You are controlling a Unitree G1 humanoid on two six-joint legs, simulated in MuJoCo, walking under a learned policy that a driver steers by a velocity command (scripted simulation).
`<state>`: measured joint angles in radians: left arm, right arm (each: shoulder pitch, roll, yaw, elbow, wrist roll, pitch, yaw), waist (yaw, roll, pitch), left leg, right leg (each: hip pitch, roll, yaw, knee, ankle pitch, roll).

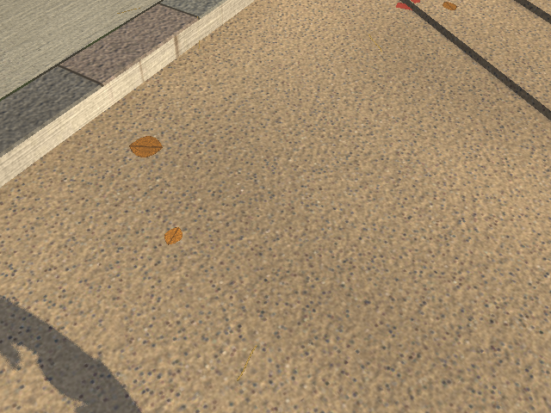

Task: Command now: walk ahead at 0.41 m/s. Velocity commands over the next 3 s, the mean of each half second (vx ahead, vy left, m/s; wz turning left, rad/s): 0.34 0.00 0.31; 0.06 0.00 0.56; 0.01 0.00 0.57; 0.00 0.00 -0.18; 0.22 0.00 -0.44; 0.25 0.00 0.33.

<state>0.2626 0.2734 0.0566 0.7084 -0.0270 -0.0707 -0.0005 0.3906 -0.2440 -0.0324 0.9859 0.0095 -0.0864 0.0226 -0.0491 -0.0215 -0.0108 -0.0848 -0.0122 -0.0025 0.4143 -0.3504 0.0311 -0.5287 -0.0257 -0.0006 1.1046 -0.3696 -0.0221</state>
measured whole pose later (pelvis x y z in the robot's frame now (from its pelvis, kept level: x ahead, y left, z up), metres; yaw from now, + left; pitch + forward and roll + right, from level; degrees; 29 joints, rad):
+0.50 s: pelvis +0.21 -0.05 +0.00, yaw +12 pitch +1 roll -2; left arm 0.21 0.26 0.06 0.78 0.02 -0.08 0.00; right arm 0.19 -0.31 -0.08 0.78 0.01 0.02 -0.02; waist 0.01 0.04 0.07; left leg -0.60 0.07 -0.01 0.98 -0.28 -0.04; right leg -0.20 -0.01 -0.17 0.34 -0.15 -0.04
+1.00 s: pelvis +0.27 +0.00 +0.00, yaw +29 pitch +3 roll -2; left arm 0.06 0.30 0.07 0.77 0.00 0.00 0.03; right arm 0.18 -0.30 -0.08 0.63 0.00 0.03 -0.03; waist -0.02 -0.01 0.05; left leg -0.36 -0.07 -0.11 0.46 -0.14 0.06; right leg -0.49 0.01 0.08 0.85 -0.36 0.07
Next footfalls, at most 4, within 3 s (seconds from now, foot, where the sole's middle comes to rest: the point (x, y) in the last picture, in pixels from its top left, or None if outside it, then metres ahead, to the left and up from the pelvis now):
0.24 right None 0.29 -0.15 -0.78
0.70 left None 0.32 0.11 -0.78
1.14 right None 0.40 -0.10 -0.78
1.56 left None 0.22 0.10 -0.78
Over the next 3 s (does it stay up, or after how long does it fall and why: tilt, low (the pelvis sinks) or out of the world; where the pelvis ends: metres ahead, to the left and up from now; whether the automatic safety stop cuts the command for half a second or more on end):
stays up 0.52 0.15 0.00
